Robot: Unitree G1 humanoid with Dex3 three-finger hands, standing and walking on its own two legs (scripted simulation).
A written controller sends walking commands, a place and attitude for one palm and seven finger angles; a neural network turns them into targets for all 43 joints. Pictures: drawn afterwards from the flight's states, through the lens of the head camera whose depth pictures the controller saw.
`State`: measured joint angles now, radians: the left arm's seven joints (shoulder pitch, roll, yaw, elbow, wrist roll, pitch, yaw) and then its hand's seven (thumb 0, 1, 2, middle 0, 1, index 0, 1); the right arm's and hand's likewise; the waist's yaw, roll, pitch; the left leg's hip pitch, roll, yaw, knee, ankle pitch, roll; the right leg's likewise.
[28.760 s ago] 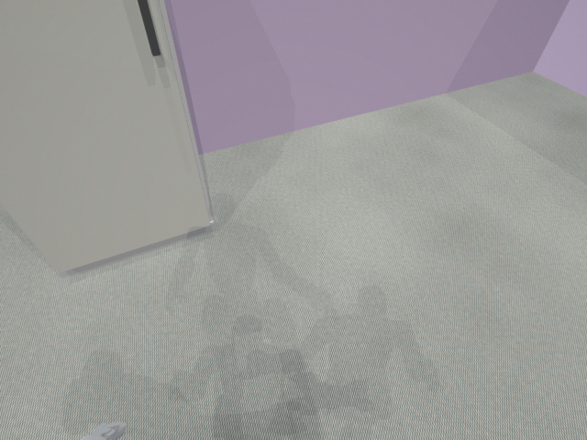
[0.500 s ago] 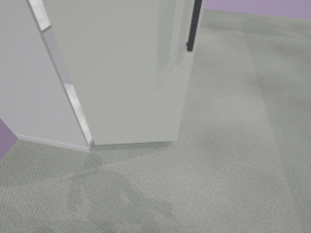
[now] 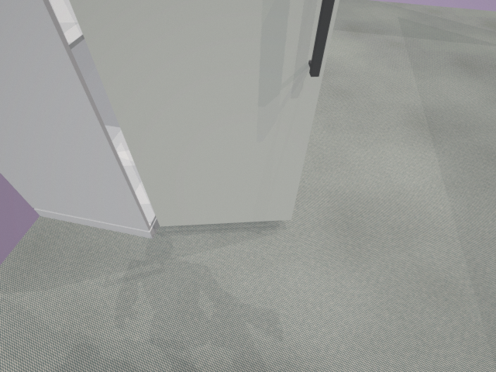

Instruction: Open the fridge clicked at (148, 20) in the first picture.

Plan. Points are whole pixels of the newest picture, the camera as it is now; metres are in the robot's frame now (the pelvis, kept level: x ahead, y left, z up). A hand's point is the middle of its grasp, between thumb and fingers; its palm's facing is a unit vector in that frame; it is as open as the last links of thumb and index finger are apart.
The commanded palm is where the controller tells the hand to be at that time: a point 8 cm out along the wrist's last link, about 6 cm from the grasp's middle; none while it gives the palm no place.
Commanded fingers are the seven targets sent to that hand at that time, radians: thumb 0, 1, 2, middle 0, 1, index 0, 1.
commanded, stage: look to check the result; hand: right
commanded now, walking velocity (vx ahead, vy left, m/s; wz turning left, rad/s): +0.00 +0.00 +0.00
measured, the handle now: out of the picture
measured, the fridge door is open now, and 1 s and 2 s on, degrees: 74 74 74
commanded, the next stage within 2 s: stand and wait in 0.36 s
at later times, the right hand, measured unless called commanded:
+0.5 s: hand out of the picture +0.08 -0.22 -0.16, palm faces -0.04 +0.95 -0.32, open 7.4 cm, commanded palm none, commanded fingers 0.00 -0.90 -0.90 0.20 0.30 0.20 0.30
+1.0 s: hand out of the picture +0.08 -0.21 -0.16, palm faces -0.04 +0.95 -0.32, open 7.4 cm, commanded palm none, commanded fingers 0.00 -0.90 -0.90 0.20 0.30 0.20 0.30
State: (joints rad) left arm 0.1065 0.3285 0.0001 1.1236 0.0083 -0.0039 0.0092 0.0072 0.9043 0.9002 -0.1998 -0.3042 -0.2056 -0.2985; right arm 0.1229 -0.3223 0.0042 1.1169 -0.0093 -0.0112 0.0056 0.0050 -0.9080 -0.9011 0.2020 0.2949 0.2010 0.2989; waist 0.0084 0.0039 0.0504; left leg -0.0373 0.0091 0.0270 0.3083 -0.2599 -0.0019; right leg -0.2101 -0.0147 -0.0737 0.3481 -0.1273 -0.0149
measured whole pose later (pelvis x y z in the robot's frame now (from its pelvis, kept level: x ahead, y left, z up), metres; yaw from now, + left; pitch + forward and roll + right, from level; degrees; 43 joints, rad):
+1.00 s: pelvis +0.01 +0.02 +0.00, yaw +1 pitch -1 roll +0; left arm 0.11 0.31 0.00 1.13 0.01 0.01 0.02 0.01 0.90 0.90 -0.20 -0.30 -0.21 -0.30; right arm 0.13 -0.31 0.00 1.12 -0.01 -0.01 -0.01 0.00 -0.91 -0.90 0.20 0.29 0.20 0.30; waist 0.01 0.00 0.05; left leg 0.00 -0.02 0.02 0.29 -0.27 0.03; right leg -0.18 -0.05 -0.07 0.35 -0.15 0.02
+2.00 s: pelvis +0.01 +0.01 +0.00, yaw +1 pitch -1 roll +0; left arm 0.11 0.32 0.00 1.13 0.01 0.00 0.02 0.01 0.90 0.90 -0.20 -0.30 -0.21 -0.30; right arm 0.13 -0.32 0.00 1.12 -0.01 -0.01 0.00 0.01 -0.91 -0.90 0.20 0.29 0.20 0.30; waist 0.01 0.00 0.05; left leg 0.00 -0.01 0.02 0.28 -0.25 0.02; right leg -0.17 -0.03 -0.08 0.32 -0.13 0.01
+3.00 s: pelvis +0.01 +0.03 +0.00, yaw +1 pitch -1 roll +0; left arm 0.11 0.32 0.00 1.13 0.01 0.00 0.02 0.01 0.90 0.90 -0.20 -0.30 -0.21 -0.30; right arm 0.13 -0.31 0.00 1.12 -0.01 -0.01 -0.01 0.00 -0.91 -0.90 0.20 0.29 0.20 0.30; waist 0.01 0.00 0.06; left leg 0.00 -0.03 0.02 0.28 -0.26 0.04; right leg -0.17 -0.05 -0.07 0.32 -0.13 0.03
